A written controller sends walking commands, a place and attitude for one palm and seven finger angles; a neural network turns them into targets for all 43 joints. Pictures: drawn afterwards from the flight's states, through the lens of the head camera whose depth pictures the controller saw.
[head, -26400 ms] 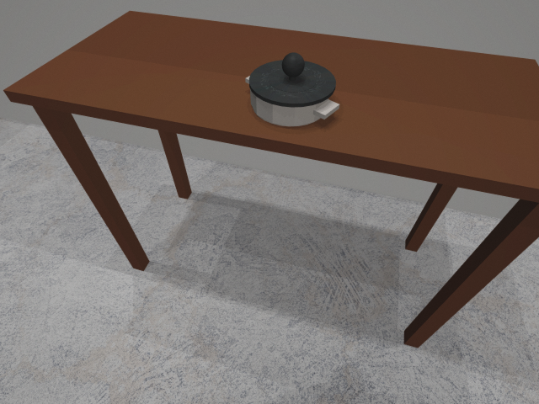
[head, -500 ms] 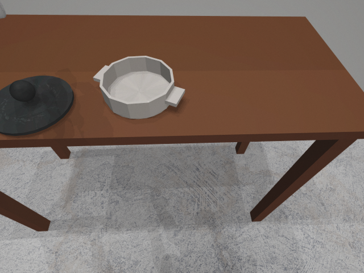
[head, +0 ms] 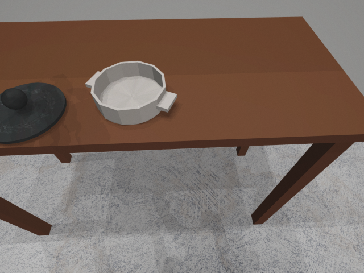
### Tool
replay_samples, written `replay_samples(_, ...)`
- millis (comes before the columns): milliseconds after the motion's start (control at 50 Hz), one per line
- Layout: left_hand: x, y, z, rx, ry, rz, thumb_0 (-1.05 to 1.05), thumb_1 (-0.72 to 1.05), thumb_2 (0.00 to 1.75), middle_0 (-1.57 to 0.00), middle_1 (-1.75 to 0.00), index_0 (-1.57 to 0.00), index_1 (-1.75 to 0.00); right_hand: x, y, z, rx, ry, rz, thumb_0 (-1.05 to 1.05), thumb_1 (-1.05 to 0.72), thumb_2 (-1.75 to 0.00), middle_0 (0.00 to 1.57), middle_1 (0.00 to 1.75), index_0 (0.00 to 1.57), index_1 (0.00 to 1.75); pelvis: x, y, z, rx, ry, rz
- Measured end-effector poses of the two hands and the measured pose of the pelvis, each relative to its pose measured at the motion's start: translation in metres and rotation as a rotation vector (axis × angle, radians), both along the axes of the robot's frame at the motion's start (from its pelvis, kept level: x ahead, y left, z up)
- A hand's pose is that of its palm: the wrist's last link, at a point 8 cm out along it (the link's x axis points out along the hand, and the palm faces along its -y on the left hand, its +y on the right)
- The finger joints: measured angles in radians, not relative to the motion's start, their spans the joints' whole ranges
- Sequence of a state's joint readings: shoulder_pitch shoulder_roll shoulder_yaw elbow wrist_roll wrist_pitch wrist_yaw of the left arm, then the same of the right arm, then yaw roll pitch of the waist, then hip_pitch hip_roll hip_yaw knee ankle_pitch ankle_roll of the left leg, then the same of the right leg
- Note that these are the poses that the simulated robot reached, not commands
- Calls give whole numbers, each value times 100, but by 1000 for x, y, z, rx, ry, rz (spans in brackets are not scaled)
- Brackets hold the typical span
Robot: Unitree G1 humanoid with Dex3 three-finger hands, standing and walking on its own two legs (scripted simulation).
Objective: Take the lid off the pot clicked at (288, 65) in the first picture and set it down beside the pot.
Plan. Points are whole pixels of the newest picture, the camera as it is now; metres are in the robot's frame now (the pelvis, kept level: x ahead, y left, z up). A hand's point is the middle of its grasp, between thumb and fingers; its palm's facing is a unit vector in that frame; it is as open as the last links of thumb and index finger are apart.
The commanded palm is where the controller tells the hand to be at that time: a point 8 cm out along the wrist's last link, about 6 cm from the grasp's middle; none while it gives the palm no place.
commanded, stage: draw the hand back to the body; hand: left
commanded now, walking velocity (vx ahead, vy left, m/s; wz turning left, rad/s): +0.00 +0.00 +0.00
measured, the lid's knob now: (14, 99) +0.47 +0.34 +0.13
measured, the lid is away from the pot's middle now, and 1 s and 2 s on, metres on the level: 0.24 0.24 0.24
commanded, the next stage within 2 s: none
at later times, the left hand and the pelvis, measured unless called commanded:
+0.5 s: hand out of the picture +0.42 +0.26 +0.32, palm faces +0.39 -0.84 -0.38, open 11.0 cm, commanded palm +0.35 +0.31 +0.33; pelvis -0.02 -0.01 +0.01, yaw -1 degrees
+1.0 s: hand out of the picture +0.32 +0.25 +0.33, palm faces +0.54 -0.82 -0.19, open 8.9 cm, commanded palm +0.27 +0.28 +0.32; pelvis +0.00 -0.04 +0.01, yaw -1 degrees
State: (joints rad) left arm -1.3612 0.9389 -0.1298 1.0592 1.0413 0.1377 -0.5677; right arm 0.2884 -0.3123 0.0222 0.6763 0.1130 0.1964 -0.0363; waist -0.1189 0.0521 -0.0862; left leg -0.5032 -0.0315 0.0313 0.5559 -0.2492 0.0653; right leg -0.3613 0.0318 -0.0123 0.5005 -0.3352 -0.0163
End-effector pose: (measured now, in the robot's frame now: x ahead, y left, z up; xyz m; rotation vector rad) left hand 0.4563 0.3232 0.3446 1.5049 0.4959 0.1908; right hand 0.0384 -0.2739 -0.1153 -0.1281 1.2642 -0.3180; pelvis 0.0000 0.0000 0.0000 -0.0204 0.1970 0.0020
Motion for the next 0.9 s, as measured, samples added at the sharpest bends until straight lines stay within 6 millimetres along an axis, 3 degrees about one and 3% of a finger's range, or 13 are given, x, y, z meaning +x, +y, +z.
replay_samples(120,-14,-5,-7,18,-18,-40,0,-13,90,-49,-60,-50,-61,21,4,-1,27,-50,26,1,-91,-89,20,30,20,30,-3,0,0,2,-20,3)
replay_samples(280,-48,-4,-8,29,-44,-50,0,-13,90,-49,-60,-50,-61,58,16,4,63,-166,91,1,-91,-89,20,30,20,30,-13,1,0,3,-60,17)
replay_samples(320,-56,-7,-7,-263,-236,-161,0,-13,90,-50,-60,-50,-61,65,20,9,56,-209,134,1,-91,-89,20,30,20,30,-16,0,1,3,-85,15)
replay_samples(400,-69,-23,-5,-640,-624,-320,0,-13,90,-50,-60,-50,-61,71,31,18,48,-261,209,1,-91,-89,19,30,20,30,-20,-4,5,9,-131,10)
replay_samples(520,-81,-24,-16,-931,-949,-302,0,-10,90,-49,-59,-49,-60,66,25,30,27,-307,195,1,-91,-89,20,30,21,30,-16,-14,9,6,-164,-13)
replay_samples(620,-96,-33,-14,-969,-1074,-324,0,-2,90,-46,-57,-46,-57,61,7,31,1,-322,175,1,-91,-89,20,30,21,30,-10,-18,11,6,-181,-31)
replay_samples(740,-120,-29,-11,-953,-1147,-306,0,11,90,-42,-53,-43,-53,63,-13,29,-17,-321,149,1,-91,-89,20,30,21,30,-2,-25,12,12,-190,-39)
replay_samples(900,-156,-34,-21,-927,-1172,-300,0,31,90,-36,-47,-37,-47,86,-24,33,-31,-368,183,1,-91,-89,20,30,20,30,-1,-35,12,18,-213,-29)
